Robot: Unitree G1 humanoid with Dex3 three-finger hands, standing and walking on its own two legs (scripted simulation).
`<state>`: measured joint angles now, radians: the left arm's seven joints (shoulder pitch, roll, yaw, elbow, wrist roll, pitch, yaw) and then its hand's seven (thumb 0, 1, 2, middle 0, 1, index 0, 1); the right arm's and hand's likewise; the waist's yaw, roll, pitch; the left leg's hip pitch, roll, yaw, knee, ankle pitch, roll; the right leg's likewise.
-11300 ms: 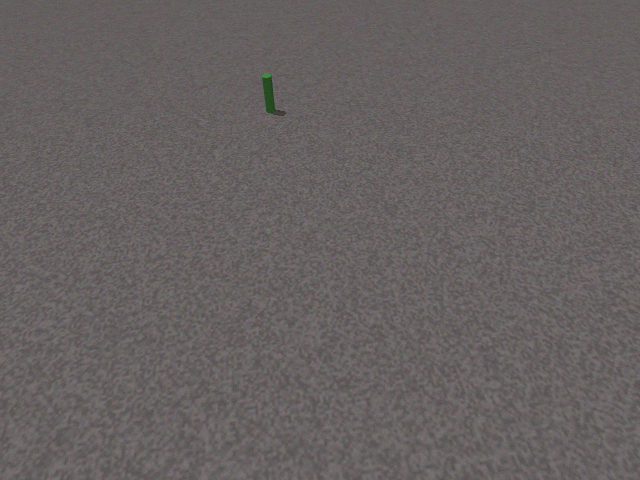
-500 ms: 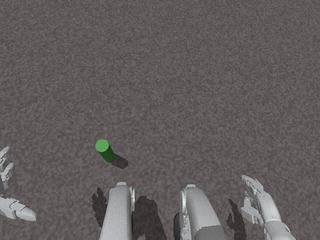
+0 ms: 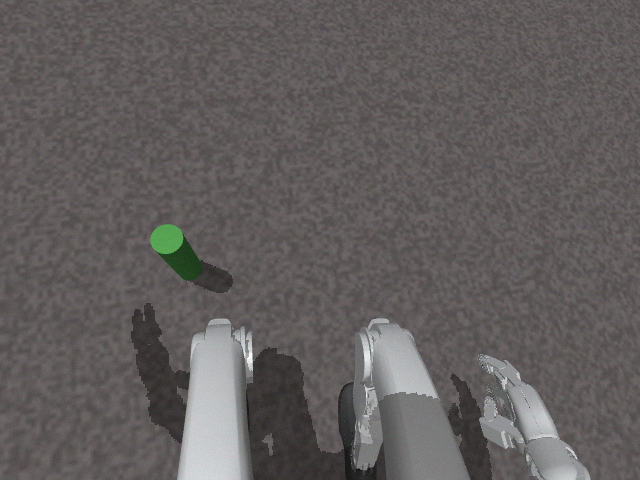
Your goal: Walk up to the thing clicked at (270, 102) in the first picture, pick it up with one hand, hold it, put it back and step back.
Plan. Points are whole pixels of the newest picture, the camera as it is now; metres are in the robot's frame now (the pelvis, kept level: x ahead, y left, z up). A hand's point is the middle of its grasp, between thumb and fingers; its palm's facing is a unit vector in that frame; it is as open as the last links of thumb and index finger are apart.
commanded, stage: go down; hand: left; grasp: from the side
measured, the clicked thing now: (180, 255) +0.46 +0.25 -0.37
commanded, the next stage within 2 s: approach in 1.22 s
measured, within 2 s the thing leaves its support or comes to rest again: neither
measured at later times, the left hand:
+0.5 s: hand out of the picture +0.35 +0.41 -0.07, palm faces +0.21 -0.97 -0.12, open 17.6 cm
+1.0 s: hand out of the picture +0.36 +0.43 -0.07, palm faces +0.23 -0.97 -0.10, open 17.6 cm
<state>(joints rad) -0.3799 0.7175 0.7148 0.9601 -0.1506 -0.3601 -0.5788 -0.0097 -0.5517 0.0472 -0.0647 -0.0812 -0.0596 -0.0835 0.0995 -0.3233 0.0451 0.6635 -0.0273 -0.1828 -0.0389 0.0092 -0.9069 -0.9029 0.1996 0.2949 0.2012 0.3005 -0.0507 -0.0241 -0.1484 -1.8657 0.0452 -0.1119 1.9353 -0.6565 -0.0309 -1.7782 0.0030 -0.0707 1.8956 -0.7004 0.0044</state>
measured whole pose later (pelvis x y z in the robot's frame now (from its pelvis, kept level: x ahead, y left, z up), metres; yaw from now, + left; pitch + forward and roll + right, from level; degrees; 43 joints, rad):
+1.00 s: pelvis -0.02 +0.00 -0.08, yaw -2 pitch +32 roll -7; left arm -0.55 0.91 0.86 1.07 -0.18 -0.35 -0.71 -0.01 -0.56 0.07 -0.05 -0.05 -0.03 -0.07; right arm 0.09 -0.36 0.10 0.67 -0.05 -0.18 -0.03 0.01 -0.92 -0.91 0.20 0.30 0.20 0.30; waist -0.07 -0.05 -0.09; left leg -2.11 0.04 -0.15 2.20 -0.67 -0.03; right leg -2.01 0.01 -0.08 2.16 -0.71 0.01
